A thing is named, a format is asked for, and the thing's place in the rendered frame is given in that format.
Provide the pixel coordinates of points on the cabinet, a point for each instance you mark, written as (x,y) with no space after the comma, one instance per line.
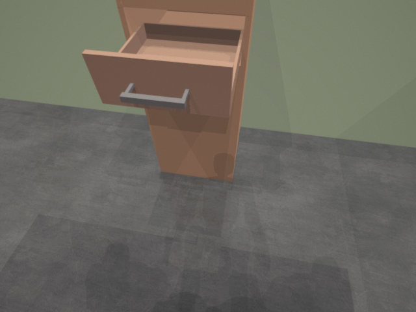
(193,144)

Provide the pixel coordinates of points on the drawer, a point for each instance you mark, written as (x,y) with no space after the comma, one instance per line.
(163,59)

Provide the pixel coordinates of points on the handle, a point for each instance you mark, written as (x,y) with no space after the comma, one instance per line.
(160,101)

